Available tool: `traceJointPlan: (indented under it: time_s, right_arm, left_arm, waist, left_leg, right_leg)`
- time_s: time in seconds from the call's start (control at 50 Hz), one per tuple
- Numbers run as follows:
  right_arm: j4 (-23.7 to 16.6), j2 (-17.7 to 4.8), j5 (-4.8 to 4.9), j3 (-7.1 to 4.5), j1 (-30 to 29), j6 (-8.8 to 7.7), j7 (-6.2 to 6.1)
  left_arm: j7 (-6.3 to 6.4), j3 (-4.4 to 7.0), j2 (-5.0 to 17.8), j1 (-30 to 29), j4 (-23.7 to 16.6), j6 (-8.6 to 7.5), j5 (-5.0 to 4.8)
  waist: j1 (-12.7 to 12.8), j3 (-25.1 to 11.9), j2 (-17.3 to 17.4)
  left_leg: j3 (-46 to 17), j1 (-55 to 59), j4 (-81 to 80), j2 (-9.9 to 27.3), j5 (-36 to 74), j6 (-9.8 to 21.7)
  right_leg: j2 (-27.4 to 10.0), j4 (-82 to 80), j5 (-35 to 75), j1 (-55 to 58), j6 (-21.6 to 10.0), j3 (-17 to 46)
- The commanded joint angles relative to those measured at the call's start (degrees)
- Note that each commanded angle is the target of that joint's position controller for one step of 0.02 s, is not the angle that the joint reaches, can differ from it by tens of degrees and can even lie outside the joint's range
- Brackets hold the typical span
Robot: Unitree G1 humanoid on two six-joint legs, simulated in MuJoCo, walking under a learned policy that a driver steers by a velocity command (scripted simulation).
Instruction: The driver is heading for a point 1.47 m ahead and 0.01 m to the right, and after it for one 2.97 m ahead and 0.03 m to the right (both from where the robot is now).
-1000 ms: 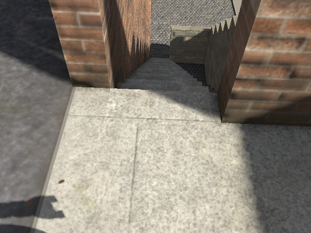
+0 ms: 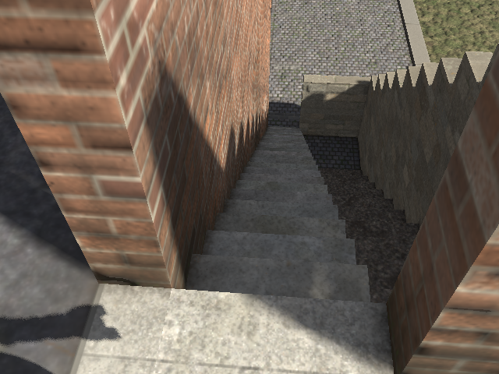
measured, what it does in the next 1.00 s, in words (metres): walks ahead: left foot, then right foot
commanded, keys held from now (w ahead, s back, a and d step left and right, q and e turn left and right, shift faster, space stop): w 0.54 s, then no key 0.46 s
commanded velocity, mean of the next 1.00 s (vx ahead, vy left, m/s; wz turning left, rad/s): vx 0.37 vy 0.00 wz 0.00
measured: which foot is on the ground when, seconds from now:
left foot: up 0.00-0.02, down 0.04-0.60, up 0.62-0.88, down 0.90-1.00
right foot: down 0.00-0.04, up 0.06-0.54, down 0.56-1.00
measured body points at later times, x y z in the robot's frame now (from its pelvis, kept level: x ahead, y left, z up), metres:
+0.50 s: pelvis +0.31 +0.03 +0.00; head +0.32 +0.03 +0.45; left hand +0.51 +0.23 -0.11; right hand +0.20 -0.17 -0.15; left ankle +0.15 +0.13 -0.73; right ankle +0.51 -0.11 -0.70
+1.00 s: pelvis +0.52 +0.00 +0.00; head +0.52 +0.01 +0.45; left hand +0.58 +0.23 -0.16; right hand +0.59 -0.22 -0.14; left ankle +0.56 +0.13 -0.73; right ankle +0.52 -0.10 -0.73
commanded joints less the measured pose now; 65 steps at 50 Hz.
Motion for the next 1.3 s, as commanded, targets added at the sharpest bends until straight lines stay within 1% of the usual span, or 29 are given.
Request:
traceJointPlan:
  time_s: [0.02,0.04,0.06,0.08,0.1,0.12,0.16,0.2,0.28,0.4,0.54,0.58,0.6,0.62,0.66,0.7,0.72,0.74,0.76,0.78,0.84,0.9,0.92,0.94,0.96,0.98,1.04,1.16,1.3]
  right_arm:
    - [-3.9,-7.4,2.28,-2.13,-2.5,-1.54,-0.96]
    - [-1.5,-9.0,2.72,-2.68,4.6,-2.72,-1.04]
    - [1.5,-9.8,2.26,-2.37,17.7,-2.7,-1.3]
    - [5.8,-10.5,0.41,-2.77,34.4,-1.93,-1.85]
    - [8.9,-10.3,-1.55,-3.09,38.4,-2.92,-2.39]
    - [7.2,-10.1,-0.38,-3.46,28.1,-3.6,-2.94]
    - [5.4,-2.6,0.83,-0.98,18.8,-3.12,-3.63]
    - [3.3,0.8,0.11,0.12,14.8,-2.77,-3.62]
    - [4.7,-0.7,-1.37,-0.79,21.4,-4.09,-2.02]
    - [9.2,-0.6,-0.91,-0.53,32.4,-3.29,0.06]
    - [12.3,-4.0,-1.9,-1.83,31.7,-2.36,1.51]
    - [10.8,-3.8,-1.77,-1.55,30.1,-2.59,1.4]
    - [10.1,2.0,-1.84,0.75,39.3,-3.5,1.74]
    - [8.1,0.1,0.12,0.84,34.0,-3.24,3.49]
    - [4.7,-1.7,1.88,0.28,20.9,-1.63,2.04]
    - [3.6,5.4,-0.24,3.07,20.0,-1.11,2.37]
    - [5.2,5.6,0.16,3.3,22.2,-0.91,2.86]
    - [5.6,4.3,0.63,3.17,24.9,-0.81,3.6]
    - [5.1,2.4,5.43,0.24,28.0,3.07,-1.63]
    - [5.8,2.8,5.92,0.48,29.2,4.91,-3.7]
    - [4.7,3.1,3.84,0.17,25.8,6.94,-4.17]
    - [3.6,3.2,1.49,1.1,23.5,6.4,-3.6]
    - [1.5,-2.8,-1.54,1.5,17.8,2.39,3.07]
    - [0.9,-4.8,-0.17,0.72,13.9,-0.06,5.85]
    - [1.7,-5.5,1.37,-0.11,13.5,-0.99,6.82]
    - [0.6,-4.4,1.9,-0.6,11.4,-0.94,7.28]
    - [1.1,-1.1,3.37,-0.33,11.4,-0.79,7.12]
    - [2.0,-4.2,2.79,-0.65,11.8,-0.63,6.26]
    - [1.6,-4.8,2.77,-0.66,10.4,0.24,5.7]
  left_arm:
    - [-0.65,2.41,12.1,-1.7,-2.6,0.34,0.68]
    - [-0.27,2.95,12.2,1.8,-2.2,0.13,1.52]
    - [-0.76,0.45,3.8,9.4,-3.0,-0.82,2.22]
    - [-2.23,-0.19,1.9,7.1,-3.9,-1.25,2.3]
    - [-2.42,0.54,2.5,-5.1,-6.8,-1.32,-0.37]
    - [-0.84,1.17,4.2,-10.4,-7.9,-1.83,-1.25]
    - [1.29,1.55,3.9,-9.7,-7.6,-1.79,1.45]
    - [1.69,1.01,0.0,-7.3,-5.7,-1.1,1.18]
    - [0.75,0.12,-1.0,-12.8,-5.6,0.38,0.15]
    - [0.69,-0.24,-0.5,-24.8,-9.1,1.21,-1.64]
    - [1.48,2.18,4.1,-31.2,-12.6,1.18,-3.2]
    - [2.58,3.03,6.7,-19.8,-9.3,0.31,-4.62]
    - [1.96,2.98,9.5,-3.8,-5.3,0.33,-4.16]
    - [2.34,3.25,9.6,12.7,-1.3,1.1,-2.89]
    - [2.73,4.73,10.3,-2.1,-3.0,-0.7,-2.49]
    - [2.5,0.33,-0.9,-12.9,-5.9,-0.17,-4.68]
    - [1.73,-0.67,-2.4,-15.4,-6.4,0.07,-5.37]
    - [1.31,0.0,1.5,-20.3,-8.3,-0.21,-5.61]
    - [3.02,1.18,6.5,-18.1,-7.6,1.52,-1.57]
    - [2.98,1.52,7.2,-15.6,-6.2,1.83,-1.79]
    - [3.1,0.56,4.6,-18.4,-6.1,3.27,-4.34]
    - [4.27,-0.26,2.8,-16.0,-3.2,5.59,-4.32]
    - [-0.73,0.91,5.6,-9.9,-5.8,4.54,-6.65]
    - [-1.79,2.03,7.3,-5.2,-4.2,3.68,-6.88]
    - [-1.79,0.87,4.3,-5.7,-4.5,3.32,-5.69]
    - [-0.92,0.2,3.2,-4.7,-3.6,3.51,-5.1]
    - [3.08,-0.49,1.9,-2.1,-3.5,2.53,-5.98]
    - [3.32,-0.62,3.7,-5.2,-5.9,2.12,-6.46]
    - [3.35,-0.76,4.7,-5.3,-6.9,1.92,-6.39]
  waist:
    - [-3.6,2.0,-4.8]
    - [-5.1,-2.8,-3.8]
    - [-6.4,-18.8,7.4]
    - [-13.5,-26.9,11.1]
    - [-15.9,-12.8,5.0]
    - [-12.3,-0.6,2.5]
    - [-6.5,-0.5,1.5]
    - [-2.3,2.1,0.8]
    - [-4.1,3.3,-0.1]
    - [-6.9,2.4,0.7]
    - [-3.7,1.9,3.1]
    - [0.4,-9.0,1.1]
    - [1.3,-25.0,-11.4]
    - [7.7,-31.7,-15.0]
    - [4.3,-6.0,-3.6]
    - [-2.7,-5.6,-3.0]
    - [-5.7,-2.2,-5.2]
    - [-8.6,-1.7,-4.0]
    - [-9.2,-0.9,-3.7]
    - [-9.1,-1.3,-4.7]
    - [-8.5,-3.0,-8.5]
    - [-8.2,0.2,-4.5]
    - [-3.4,9.3,9.1]
    - [-0.1,3.0,7.1]
    - [-0.6,4.0,5.3]
    - [-1.5,7.1,2.3]
    - [-2.0,-0.5,-0.3]
    - [-4.2,-5.5,0.5]
    - [-4.5,-4.1,0.2]
  left_leg:
    - [4.0,6.1,-2.6,-2.6,-2.1,2.5]
    - [6.7,20.8,0.0,-5.3,0.5,4.3]
    - [-10.9,52.3,1.4,5.3,-0.9,15.3]
    - [-35.8,69.3,-9.9,16.6,-7.8,22.2]
    - [-36.9,62.1,-14.3,15.0,-19.3,15.3]
    - [-29.8,46.5,-15.4,14.3,-22.7,11.9]
    - [-21.1,29.5,-18.4,11.9,-18.5,11.2]
    - [-16.2,18.8,-23.2,11.0,-13.2,11.9]
    - [-8.1,18.2,-23.8,9.5,-0.1,14.7]
    - [-3.0,25.3,-17.6,9.1,18.9,13.1]
    - [-3.0,36.1,-9.4,11.6,35.6,7.7]
    - [2.5,24.5,6.6,4.8,40.3,1.6]
    - [4.6,-1.3,28.3,-3.1,11.1,-4.5]
    - [2.2,-10.6,51.4,-10.2,-40.7,-5.9]
    - [-4.1,-16.7,56.8,0.7,-35.4,-5.0]
    - [-5.4,-2.9,44.1,6.2,-34.5,-6.8]
    - [-4.5,3.9,37.6,7.1,-37.3,-8.3]
    - [-1.3,12.5,32.1,5.6,-34.1,-9.2]
    - [0.6,19.1,22.5,1.4,-20.4,-7.2]
    - [0.5,21.4,18.3,1.3,-13.8,-6.7]
    - [1.2,24.5,9.5,-0.4,-5.0,-5.6]
    - [-1.2,30.0,-3.7,0.7,0.2,-5.8]
    - [-1.1,20.3,-3.2,3.4,3.2,-2.8]
    - [-2.3,18.6,-2.8,3.6,-0.4,-0.4]
    - [-4.7,10.8,-5.9,4.2,-11.8,0.2]
    - [-5.2,7.1,-8.3,3.4,-16.6,0.2]
    - [-6.0,12.6,-3.3,5.5,-2.3,1.4]
    - [-1.8,19.1,3.8,3.9,17.0,0.5]
    - [-1.1,17.8,4.6,4.0,13.9,-0.1]
  right_leg:
    - [-15.8,5.7,33.7,-1.4,-11.0,5.8]
    - [-10.1,16.2,39.4,-6.7,-8.1,1.3]
    - [-1.6,35.8,27.5,-28.3,-3.3,-1.8]
    - [6.2,51.6,-15.4,-43.5,-0.9,3.4]
    - [3.5,60.6,-14.0,-54.9,-4.1,10.7]
    - [-2.0,61.8,-6.5,-57.3,-5.4,10.1]
    - [-7.2,57.5,-0.7,-45.5,-7.2,8.9]
    - [-8.6,53.4,0.6,-39.1,-5.7,8.3]
    - [-8.8,41.5,14.8,-45.2,-2.2,4.4]
    - [-6.8,26.8,27.7,-46.4,-2.0,2.1]
    - [-1.5,19.3,18.6,-39.0,-5.4,-0.3]
    - [-0.6,23.7,35.2,-9.6,-11.1,-0.6]
    - [-15.6,21.8,48.8,26.1,-24.7,18.4]
    - [-24.2,12.9,51.9,33.9,-28.2,35.5]
    - [-20.0,10.0,36.3,-0.2,-16.8,20.4]
    - [-17.1,7.1,42.9,-16.9,-13.8,14.3]
    - [-14.1,4.6,38.1,-25.8,-11.4,11.0]
    - [-9.5,3.6,33.3,-34.9,-8.8,5.2]
    - [-15.0,3.8,47.7,-35.8,-11.8,7.5]
    - [-14.0,4.9,47.7,-35.0,-11.4,6.8]
    - [-11.3,6.4,33.7,-31.5,-7.8,5.9]
    - [-6.7,7.7,8.5,-33.9,-2.7,4.9]
    - [-1.3,13.9,-7.8,-35.3,1.6,3.0]
    - [-0.3,13.4,-4.3,-29.9,2.2,1.5]
    - [0.2,13.9,-4.1,-25.4,2.6,0.3]
    - [-0.4,14.5,-3.0,-24.4,1.7,-0.1]
    - [-1.5,14.8,4.6,-20.5,3.6,1.8]
    - [-0.3,14.9,16.7,-19.4,2.8,2.2]
    - [-0.2,15.7,19.3,-19.0,2.7,2.6]
Velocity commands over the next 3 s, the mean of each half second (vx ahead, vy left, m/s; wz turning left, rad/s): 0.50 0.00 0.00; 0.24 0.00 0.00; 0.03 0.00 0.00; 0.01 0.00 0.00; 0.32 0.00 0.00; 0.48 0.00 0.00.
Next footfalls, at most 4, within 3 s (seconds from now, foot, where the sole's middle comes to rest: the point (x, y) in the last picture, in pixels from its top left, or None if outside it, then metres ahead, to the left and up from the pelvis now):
0.04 left None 0.19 0.13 -0.77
0.56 right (317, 354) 0.56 -0.10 -0.77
0.90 left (233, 332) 0.60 0.13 -0.77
2.38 left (233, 313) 0.66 0.13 -0.77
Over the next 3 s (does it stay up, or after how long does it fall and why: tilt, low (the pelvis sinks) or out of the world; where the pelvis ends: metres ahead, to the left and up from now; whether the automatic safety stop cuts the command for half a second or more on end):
stays up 0.89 0.00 -0.25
